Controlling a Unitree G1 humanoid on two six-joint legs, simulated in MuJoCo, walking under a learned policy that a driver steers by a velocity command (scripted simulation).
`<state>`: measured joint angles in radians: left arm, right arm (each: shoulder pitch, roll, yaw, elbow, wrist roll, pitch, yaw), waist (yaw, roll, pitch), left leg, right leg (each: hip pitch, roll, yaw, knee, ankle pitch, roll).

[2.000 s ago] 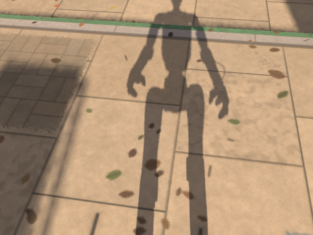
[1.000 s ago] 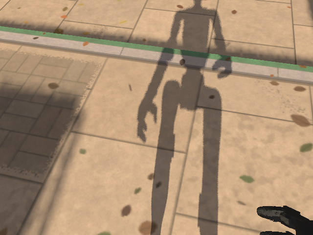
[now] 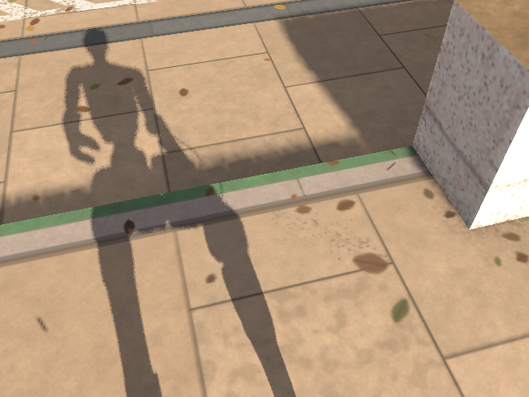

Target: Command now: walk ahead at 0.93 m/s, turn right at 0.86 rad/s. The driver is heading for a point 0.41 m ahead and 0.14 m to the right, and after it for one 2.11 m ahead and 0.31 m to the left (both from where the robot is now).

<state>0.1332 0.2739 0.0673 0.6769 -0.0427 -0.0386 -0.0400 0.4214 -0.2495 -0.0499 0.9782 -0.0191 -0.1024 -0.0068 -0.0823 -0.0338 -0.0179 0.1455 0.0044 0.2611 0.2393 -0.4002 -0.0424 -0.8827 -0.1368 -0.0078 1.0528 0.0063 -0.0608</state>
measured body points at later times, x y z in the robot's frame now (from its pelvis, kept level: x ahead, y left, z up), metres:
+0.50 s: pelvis +0.40 -0.08 +0.01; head +0.41 -0.09 +0.46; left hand +0.50 +0.16 -0.11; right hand +0.55 -0.36 -0.08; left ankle +0.71 +0.02 -0.64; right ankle +0.26 -0.10 -0.72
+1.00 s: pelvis +0.88 -0.13 +0.01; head +0.90 -0.11 +0.46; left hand +1.12 +0.11 -0.03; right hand +0.91 -0.40 -0.11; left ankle +0.75 -0.07 -0.72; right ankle +1.13 -0.29 -0.67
